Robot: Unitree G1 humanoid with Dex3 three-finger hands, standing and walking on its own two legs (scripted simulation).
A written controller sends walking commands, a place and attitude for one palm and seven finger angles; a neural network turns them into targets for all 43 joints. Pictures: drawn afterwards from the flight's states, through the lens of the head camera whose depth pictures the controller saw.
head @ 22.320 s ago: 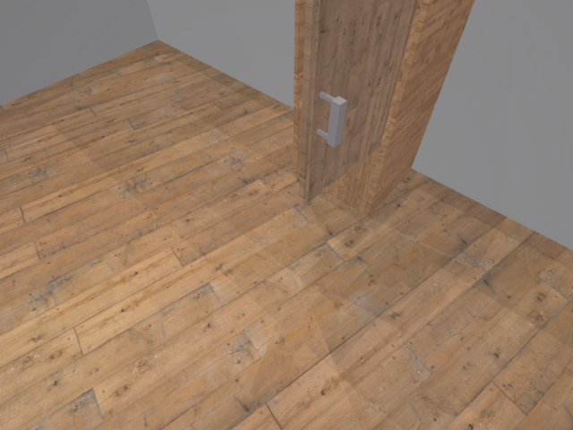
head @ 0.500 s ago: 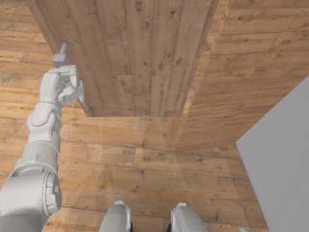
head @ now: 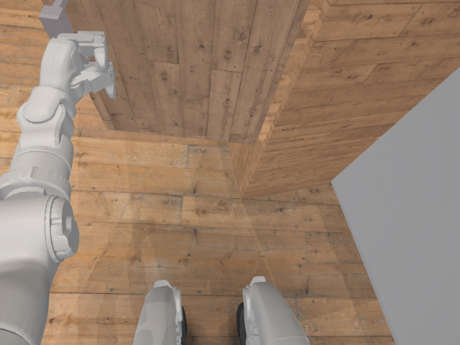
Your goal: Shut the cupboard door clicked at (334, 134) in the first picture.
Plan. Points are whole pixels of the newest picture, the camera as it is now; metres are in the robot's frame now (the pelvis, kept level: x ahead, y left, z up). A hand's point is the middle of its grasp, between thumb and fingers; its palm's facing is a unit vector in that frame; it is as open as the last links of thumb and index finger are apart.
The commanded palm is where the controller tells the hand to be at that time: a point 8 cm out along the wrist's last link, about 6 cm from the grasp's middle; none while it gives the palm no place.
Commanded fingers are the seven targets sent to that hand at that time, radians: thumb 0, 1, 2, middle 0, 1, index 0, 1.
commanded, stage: push the door shut along its arc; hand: left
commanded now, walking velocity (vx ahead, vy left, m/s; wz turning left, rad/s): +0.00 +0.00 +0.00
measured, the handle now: (72, 38) +0.61 +0.22 +0.09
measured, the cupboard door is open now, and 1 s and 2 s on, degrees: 74 68 64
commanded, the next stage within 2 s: pull the fist back off the door in 0.84 s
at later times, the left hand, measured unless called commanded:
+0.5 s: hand (137, 44) +0.60 +0.11 +0.09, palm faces -0.29 -0.96 -0.03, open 2.7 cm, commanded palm +0.60 +0.15 +0.09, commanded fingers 0.00 0.90 0.90 -1.30 -1.50 -1.30 -1.50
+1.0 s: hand (142, 37) +0.61 +0.11 +0.10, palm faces -0.29 -0.96 +0.02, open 3.2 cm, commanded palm +0.63 +0.09 +0.09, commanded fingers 0.00 0.90 0.90 -1.30 -1.50 -1.30 -1.50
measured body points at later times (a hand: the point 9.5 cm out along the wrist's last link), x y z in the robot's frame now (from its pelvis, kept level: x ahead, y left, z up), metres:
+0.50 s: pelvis +0.01 -0.01 -0.01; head +0.20 +0.00 +0.40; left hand +0.61 +0.17 +0.10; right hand -0.03 -0.26 -0.11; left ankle +0.06 +0.10 -0.62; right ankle +0.04 -0.14 -0.62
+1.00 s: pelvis +0.00 +0.00 -0.03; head +0.19 +0.03 +0.37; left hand +0.62 +0.16 +0.10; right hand -0.03 -0.27 -0.12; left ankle +0.06 +0.10 -0.62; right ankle +0.04 -0.14 -0.62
